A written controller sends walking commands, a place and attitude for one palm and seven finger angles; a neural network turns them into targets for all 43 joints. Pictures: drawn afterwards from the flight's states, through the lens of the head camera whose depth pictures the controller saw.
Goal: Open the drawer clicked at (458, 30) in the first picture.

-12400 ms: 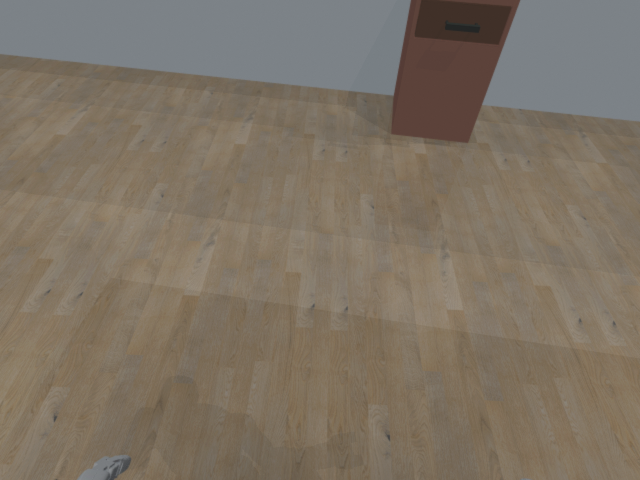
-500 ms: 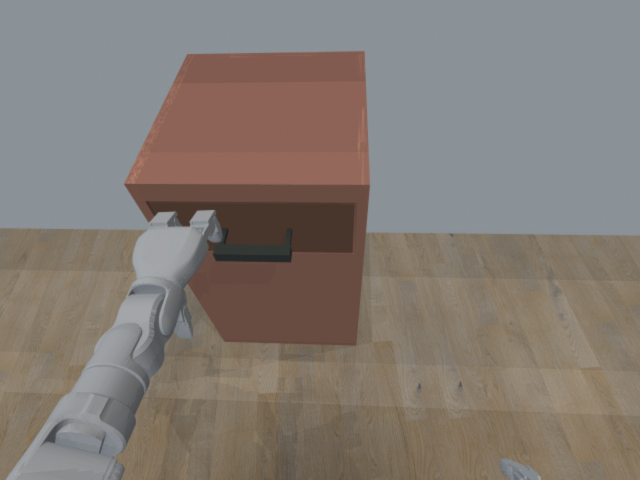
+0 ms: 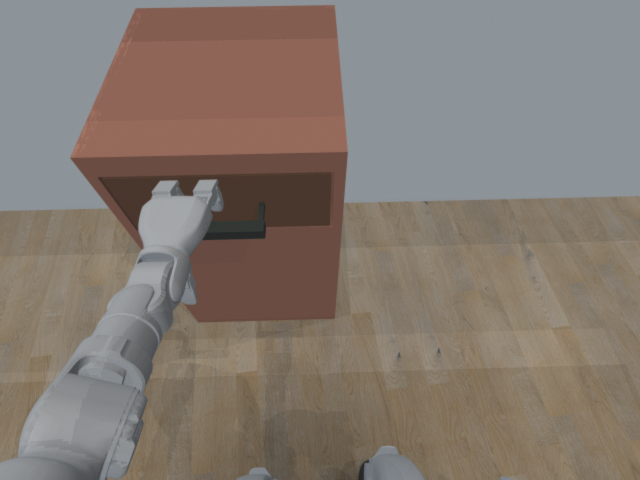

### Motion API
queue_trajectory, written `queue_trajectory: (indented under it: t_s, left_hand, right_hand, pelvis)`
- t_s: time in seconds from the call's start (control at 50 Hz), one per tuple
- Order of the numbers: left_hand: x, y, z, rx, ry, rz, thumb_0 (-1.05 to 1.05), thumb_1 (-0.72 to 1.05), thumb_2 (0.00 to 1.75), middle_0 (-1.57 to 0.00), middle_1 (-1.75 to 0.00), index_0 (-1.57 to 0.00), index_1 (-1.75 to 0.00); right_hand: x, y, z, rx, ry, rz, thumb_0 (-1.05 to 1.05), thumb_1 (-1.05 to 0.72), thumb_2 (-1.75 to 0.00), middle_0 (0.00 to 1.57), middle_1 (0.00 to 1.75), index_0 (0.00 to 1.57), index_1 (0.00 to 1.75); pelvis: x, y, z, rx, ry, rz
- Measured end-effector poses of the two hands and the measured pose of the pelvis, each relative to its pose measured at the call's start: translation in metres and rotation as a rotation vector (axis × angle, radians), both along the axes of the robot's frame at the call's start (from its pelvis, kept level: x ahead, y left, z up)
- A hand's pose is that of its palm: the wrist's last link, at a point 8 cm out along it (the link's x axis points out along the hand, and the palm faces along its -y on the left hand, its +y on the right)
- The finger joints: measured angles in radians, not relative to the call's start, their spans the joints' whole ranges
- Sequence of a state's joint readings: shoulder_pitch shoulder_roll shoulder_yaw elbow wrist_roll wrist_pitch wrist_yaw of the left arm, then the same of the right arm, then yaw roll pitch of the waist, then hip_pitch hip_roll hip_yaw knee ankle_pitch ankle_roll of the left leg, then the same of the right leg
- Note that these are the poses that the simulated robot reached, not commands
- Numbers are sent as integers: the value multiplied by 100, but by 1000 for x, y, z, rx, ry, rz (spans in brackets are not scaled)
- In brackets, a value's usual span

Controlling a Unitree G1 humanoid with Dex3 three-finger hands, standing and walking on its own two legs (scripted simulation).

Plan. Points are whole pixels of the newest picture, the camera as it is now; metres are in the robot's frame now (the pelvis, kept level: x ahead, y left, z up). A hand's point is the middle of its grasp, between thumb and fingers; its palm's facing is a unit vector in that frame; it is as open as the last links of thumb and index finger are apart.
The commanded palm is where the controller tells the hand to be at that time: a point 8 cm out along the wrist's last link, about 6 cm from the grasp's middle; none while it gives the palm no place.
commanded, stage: move the hooked fingers above the handle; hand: left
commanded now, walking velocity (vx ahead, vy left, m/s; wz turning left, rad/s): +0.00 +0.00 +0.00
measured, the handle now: (224, 219) +0.55 +0.17 -0.12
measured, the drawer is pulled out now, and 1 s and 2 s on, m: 0.00 0.00 0.00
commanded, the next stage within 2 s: none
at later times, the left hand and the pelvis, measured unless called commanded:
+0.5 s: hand (221, 224) +0.50 +0.16 -0.06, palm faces +0.00 -0.04 -1.00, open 13.8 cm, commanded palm +0.47 +0.17 -0.01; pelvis +0.00 +0.01 -0.04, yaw -1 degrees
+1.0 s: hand (208, 225) +0.49 +0.17 -0.05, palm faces +0.02 +0.03 -1.00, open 13.8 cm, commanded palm +0.46 +0.17 -0.01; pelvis +0.00 +0.00 -0.04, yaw +0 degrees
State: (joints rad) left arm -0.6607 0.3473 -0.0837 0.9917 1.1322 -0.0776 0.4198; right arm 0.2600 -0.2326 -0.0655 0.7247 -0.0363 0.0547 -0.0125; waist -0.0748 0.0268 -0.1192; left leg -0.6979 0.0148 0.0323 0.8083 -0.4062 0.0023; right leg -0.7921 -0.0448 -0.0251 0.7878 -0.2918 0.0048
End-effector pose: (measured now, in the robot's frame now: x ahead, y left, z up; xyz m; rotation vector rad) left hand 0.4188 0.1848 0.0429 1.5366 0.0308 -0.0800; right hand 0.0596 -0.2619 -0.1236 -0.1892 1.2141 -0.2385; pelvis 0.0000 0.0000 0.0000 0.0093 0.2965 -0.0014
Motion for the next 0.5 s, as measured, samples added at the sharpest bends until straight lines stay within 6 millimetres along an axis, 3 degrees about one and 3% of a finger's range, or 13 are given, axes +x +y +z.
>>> queue_trajectory:
  t_s: [0.12,0.26,0.42,0.5]
  left_hand:
    - [17,-2,-10,5,-52,5,0,-49,31,-32,-120,-32,-120]
    - [28,1,-36,41,3,49,0,-49,31,-32,-120,-32,-120]
    - [47,-25,-46,-12,-22,-30,-1,-49,31,-32,-120,-32,-120]
    - [59,-27,-49,-11,-68,-2,0,-49,31,-32,-120,-32,-120]
  right_hand:
    - [-20,1,-12,-3,49,-12,0,-90,-90,20,30,21,30]
    - [-43,5,-24,3,117,-36,0,-90,-90,20,30,21,30]
    - [-65,8,-32,-9,178,-50,0,-90,-90,20,30,21,30]
    - [-71,9,-37,-6,197,-59,0,-90,-90,20,30,21,30]
  pelvis:
    - [-2,4,-13,-4,50,-3]
    - [-5,9,-24,-9,96,-3]
    - [-4,12,-36,-19,136,3]
    - [-5,12,-44,-19,160,-3]
